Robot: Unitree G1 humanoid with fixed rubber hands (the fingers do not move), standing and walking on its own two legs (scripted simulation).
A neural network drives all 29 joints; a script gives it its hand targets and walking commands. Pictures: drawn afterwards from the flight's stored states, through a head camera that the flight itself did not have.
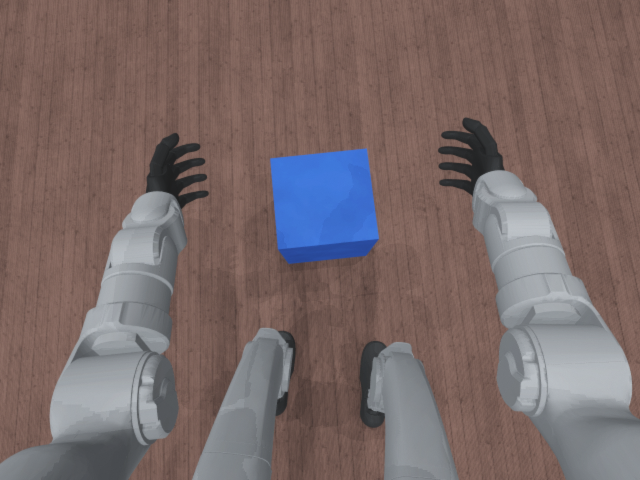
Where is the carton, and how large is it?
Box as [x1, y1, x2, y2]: [270, 149, 378, 263]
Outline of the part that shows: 366,149 270,158 278,249 288,263 365,255 378,239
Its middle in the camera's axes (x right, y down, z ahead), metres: +0.01 -0.07 +0.94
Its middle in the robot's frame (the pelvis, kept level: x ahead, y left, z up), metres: +0.52 +0.05 -0.54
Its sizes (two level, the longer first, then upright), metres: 0.210 0.200 0.250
